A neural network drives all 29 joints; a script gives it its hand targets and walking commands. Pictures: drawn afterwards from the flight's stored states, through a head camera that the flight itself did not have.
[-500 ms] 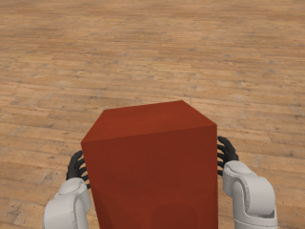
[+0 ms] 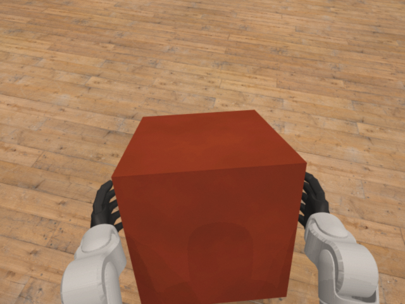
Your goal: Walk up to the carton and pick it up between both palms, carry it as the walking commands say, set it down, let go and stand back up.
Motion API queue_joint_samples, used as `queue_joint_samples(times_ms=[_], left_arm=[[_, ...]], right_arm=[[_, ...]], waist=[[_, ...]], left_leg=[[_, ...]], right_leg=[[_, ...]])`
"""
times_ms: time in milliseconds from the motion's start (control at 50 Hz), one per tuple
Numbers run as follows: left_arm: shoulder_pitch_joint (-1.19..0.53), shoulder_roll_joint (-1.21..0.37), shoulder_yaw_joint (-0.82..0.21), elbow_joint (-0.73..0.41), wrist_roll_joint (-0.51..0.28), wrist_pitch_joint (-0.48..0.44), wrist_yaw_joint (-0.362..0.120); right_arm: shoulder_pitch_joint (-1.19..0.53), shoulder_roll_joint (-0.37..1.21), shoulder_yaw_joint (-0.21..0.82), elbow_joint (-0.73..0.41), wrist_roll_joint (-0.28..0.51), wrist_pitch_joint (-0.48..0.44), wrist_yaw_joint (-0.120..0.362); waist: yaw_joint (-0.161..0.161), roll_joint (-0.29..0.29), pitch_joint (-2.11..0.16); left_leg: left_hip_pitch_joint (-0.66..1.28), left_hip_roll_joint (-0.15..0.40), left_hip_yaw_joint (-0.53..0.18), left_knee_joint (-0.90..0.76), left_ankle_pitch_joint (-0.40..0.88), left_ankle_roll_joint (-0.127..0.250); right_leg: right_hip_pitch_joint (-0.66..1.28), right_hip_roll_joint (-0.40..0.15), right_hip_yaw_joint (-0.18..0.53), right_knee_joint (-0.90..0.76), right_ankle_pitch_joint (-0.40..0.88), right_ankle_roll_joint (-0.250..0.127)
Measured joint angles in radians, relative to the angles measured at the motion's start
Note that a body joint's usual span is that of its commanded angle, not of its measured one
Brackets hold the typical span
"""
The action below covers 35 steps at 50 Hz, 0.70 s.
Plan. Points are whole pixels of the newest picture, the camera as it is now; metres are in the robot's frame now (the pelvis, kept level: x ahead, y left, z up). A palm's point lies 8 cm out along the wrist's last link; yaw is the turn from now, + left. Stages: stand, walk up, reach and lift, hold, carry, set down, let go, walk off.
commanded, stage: carry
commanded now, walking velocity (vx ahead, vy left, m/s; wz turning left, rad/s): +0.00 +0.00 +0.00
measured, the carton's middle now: (206, 196) +0.35 +0.04 -0.01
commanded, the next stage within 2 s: none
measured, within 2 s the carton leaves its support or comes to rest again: neither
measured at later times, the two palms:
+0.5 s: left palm (136, 79) +0.71 +0.26 +0.02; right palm (249, 63) +0.79 -0.07 +0.05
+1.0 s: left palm (169, 6) +1.16 +0.22 +0.05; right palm (256, 9) +1.16 -0.12 +0.06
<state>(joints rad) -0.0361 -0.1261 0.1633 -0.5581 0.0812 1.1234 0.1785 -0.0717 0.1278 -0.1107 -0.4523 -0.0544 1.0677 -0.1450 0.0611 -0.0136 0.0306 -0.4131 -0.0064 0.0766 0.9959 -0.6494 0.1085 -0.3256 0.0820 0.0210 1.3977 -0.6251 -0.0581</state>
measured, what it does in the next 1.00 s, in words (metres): walks ahead: right foot, then left foot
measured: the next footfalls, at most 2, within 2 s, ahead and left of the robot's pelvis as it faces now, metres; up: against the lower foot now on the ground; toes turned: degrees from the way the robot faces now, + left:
right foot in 0.24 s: +0.47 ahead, +0.01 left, +0.00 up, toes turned -2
left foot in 0.54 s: +0.59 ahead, +0.18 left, +0.00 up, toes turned +1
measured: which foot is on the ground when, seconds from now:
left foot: down 0.00-0.22, up 0.24-0.52, down 0.54-0.86, up 0.88-1.00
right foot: up 0.00-0.22, down 0.24-0.56, up 0.58-0.84, down 0.86-1.00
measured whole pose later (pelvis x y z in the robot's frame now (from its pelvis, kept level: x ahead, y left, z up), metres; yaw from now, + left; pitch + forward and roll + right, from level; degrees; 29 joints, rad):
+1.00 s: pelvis +0.87 +0.05 +0.00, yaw +1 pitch +1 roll -4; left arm -0.18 -0.13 0.20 -0.20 0.16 0.86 0.12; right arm -0.21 0.12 -0.21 -0.19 -0.06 0.90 -0.14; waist -0.05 0.04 0.11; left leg -0.31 -0.04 -0.14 1.22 -0.51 0.01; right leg -0.60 0.13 -0.14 0.80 -0.23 -0.14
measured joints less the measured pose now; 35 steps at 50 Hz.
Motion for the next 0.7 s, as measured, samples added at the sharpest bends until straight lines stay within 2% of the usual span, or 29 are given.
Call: queue_joint_samples(times_ms=[40, 80, 120, 160, 180, 200, 220, 240, 260, 280, 320, 360, 400, 440, 480, 520, 540, 560, 580, 600, 640, 660, 700], left_arm=[[-0.023, 0.000, 0.011, 0.067, 0.004, 0.010, -0.013], [-0.089, -0.003, 0.030, 0.202, 0.028, -0.031, -0.043], [-0.142, -0.009, 0.044, 0.288, 0.032, -0.070, -0.050], [-0.158, -0.012, 0.036, 0.304, 0.029, -0.106, -0.052], [-0.157, -0.011, 0.026, 0.295, 0.024, -0.118, -0.050], [-0.152, -0.012, 0.016, 0.278, 0.020, -0.125, -0.047], [-0.148, -0.011, 0.008, 0.259, 0.019, -0.126, -0.046], [-0.150, -0.012, 0.002, 0.248, 0.022, -0.124, -0.046], [-0.166, -0.015, 0.001, 0.266, 0.033, -0.137, -0.048], [-0.188, -0.018, 0.003, 0.290, 0.041, -0.147, -0.041], [-0.202, -0.020, 0.002, 0.299, 0.056, -0.141, -0.025], [-0.168, -0.014, 0.004, 0.242, 0.056, -0.113, -0.018], [-0.115, -0.007, 0.006, 0.181, 0.041, -0.091, -0.013], [-0.068, -0.002, 0.001, 0.163, 0.028, -0.090, -0.004], [-0.040, -0.001, -0.013, 0.165, 0.015, -0.090, 0.013], [-0.019, -0.001, -0.026, 0.141, -0.007, -0.082, 0.030], [-0.011, 0.000, -0.023, 0.130, -0.012, -0.085, 0.028], [-0.005, 0.000, -0.007, 0.122, -0.017, -0.091, 0.023], [0.002, 0.000, 0.009, 0.110, -0.021, -0.094, 0.016], [0.003, 0.000, 0.019, 0.129, -0.014, -0.114, -0.001], [-0.041, 0.013, 0.034, 0.306, 0.022, -0.194, -0.050], [-0.078, 0.028, 0.039, 0.409, 0.032, -0.223, -0.065], [-0.139, 0.061, 0.037, 0.529, 0.037, -0.256, -0.086]], right_arm=[[0.009, -0.001, -0.004, 0.037, -0.012, 0.006, -0.002], [-0.013, -0.001, -0.026, 0.107, -0.046, -0.018, 0.007], [-0.032, 0.000, -0.049, 0.128, -0.052, -0.030, -0.007], [-0.029, 0.001, -0.061, 0.105, -0.044, -0.046, -0.014], [-0.024, 0.001, -0.067, 0.085, -0.034, -0.051, -0.018], [-0.019, 0.001, -0.073, 0.060, -0.020, -0.051, -0.023], [-0.015, 0.001, -0.075, 0.038, -0.008, -0.048, -0.027], [-0.012, 0.000, -0.078, 0.023, 0.000, -0.046, -0.029], [-0.033, -0.007, -0.087, 0.041, -0.003, -0.054, -0.023], [-0.062, -0.014, -0.100, 0.073, -0.002, -0.062, -0.019], [-0.094, -0.018, -0.117, 0.117, 0.012, -0.065, -0.018], [-0.082, 0.013, -0.120, 0.105, 0.033, -0.058, -0.025], [-0.066, 0.007, -0.086, 0.096, 0.043, -0.048, -0.026], [-0.063, 0.003, -0.072, 0.120, 0.029, -0.046, -0.010], [-0.051, 0.002, -0.072, 0.147, 0.007, -0.058, 0.012], [-0.017, 0.000, -0.064, 0.133, -0.004, -0.074, 0.027], [-0.005, 0.000, -0.053, 0.130, -0.009, -0.088, 0.033], [-0.002, 0.000, -0.034, 0.133, -0.010, -0.100, 0.030], [-0.008, 0.000, -0.016, 0.126, -0.013, -0.098, 0.021], [-0.017, 0.000, -0.005, 0.138, -0.034, -0.104, 0.025], [-0.040, 0.000, -0.017, 0.269, -0.110, -0.168, 0.056], [-0.049, 0.001, -0.029, 0.336, -0.132, -0.193, 0.057], [-0.053, 0.002, -0.031, 0.379, -0.142, -0.210, 0.038]], waist=[[-0.031, 0.055, -0.054], [-0.068, 0.105, -0.085], [-0.100, 0.136, -0.088], [-0.127, 0.142, -0.075], [-0.135, 0.138, -0.063], [-0.136, 0.129, -0.049], [-0.131, 0.111, -0.032], [-0.128, 0.075, -0.021], [-0.123, 0.066, 0.000], [-0.125, 0.070, 0.027], [-0.119, 0.072, 0.077], [-0.079, 0.037, 0.107], [-0.020, -0.003, 0.128], [0.023, -0.028, 0.124], [0.047, -0.038, 0.102], [0.057, -0.037, 0.071], [0.063, -0.045, 0.053], [0.069, -0.061, 0.038], [0.067, -0.059, 0.025], [0.055, -0.032, 0.003], [0.016, 0.041, -0.080], [-0.002, 0.065, -0.118], [-0.037, 0.086, -0.153]], left_leg=[[0.090, -0.006, 0.005, -0.066, -0.047, 0.007], [0.179, -0.020, -0.002, -0.147, -0.069, 0.018], [0.277, -0.034, -0.010, -0.226, -0.093, 0.027], [0.391, -0.048, -0.020, -0.308, -0.120, 0.029], [0.452, -0.052, -0.022, -0.341, -0.129, 0.020], [0.503, -0.052, -0.016, -0.340, -0.129, 0.000], [0.536, -0.052, -0.001, -0.283, -0.113, -0.029], [0.525, -0.061, 0.009, -0.132, -0.063, -0.057], [0.471, -0.060, -0.012, 0.092, -0.014, -0.092], [0.393, -0.060, -0.066, 0.327, 0.016, -0.117], [0.225, -0.075, -0.181, 0.657, 0.076, -0.126], [0.056, -0.089, -0.248, 0.770, 0.072, -0.102], [-0.079, -0.071, -0.270, 0.703, 0.089, -0.091], [-0.171, -0.044, -0.272, 0.539, 0.090, -0.087], [-0.218, -0.019, -0.254, 0.319, 0.074, -0.080], [-0.212, 0.004, -0.209, 0.041, 0.150, -0.065], [-0.182, 0.002, -0.177, -0.036, 0.209, -0.071], [-0.143, -0.010, -0.136, -0.053, 0.202, -0.083], [-0.104, -0.015, -0.104, -0.059, 0.169, -0.082], [-0.067, -0.013, -0.089, -0.062, 0.134, -0.072], [-0.007, -0.012, -0.089, -0.089, 0.086, -0.055], [0.025, -0.017, -0.088, -0.120, 0.073, -0.060], [0.092, -0.030, -0.083, -0.184, 0.055, -0.062]], right_leg=[[-0.089, 0.014, 0.006, 0.132, -0.053, -0.004], [-0.212, 0.015, -0.007, 0.234, -0.096, -0.004], [-0.360, 0.013, -0.033, 0.293, -0.117, -0.005], [-0.496, 0.005, -0.081, 0.237, -0.101, -0.006], [-0.538, 0.005, -0.116, 0.133, -0.053, -0.007], [-0.543, 0.011, -0.158, -0.042, 0.062, -0.004], [-0.508, 0.023, -0.202, -0.258, 0.218, -0.003], [-0.448, 0.024, -0.235, -0.460, 0.420, -0.049], [-0.419, 0.030, -0.250, -0.445, 0.387, -0.129], [-0.402, 0.038, -0.273, -0.393, 0.302, -0.163], [-0.351, 0.054, -0.319, -0.356, 0.220, -0.164], [-0.292, 0.075, -0.322, -0.390, 0.181, -0.153], [-0.221, 0.097, -0.293, -0.450, 0.158, -0.145], [-0.149, 0.099, -0.262, -0.506, 0.132, -0.139], [-0.080, 0.080, -0.243, -0.542, 0.094, -0.127], [-0.017, 0.050, -0.229, -0.553, 0.044, -0.108], [0.001, 0.027, -0.212, -0.525, 0.026, -0.099], [-0.010, -0.008, -0.185, -0.447, 0.042, -0.088], [-0.041, -0.018, -0.144, -0.322, 0.057, -0.062], [-0.068, -0.008, -0.107, -0.202, 0.031, -0.039], [-0.137, 0.016, -0.055, -0.010, -0.072, -0.030], [-0.185, 0.017, -0.032, 0.067, -0.113, -0.032], [-0.301, 0.009, 0.006, 0.194, -0.169, -0.029]])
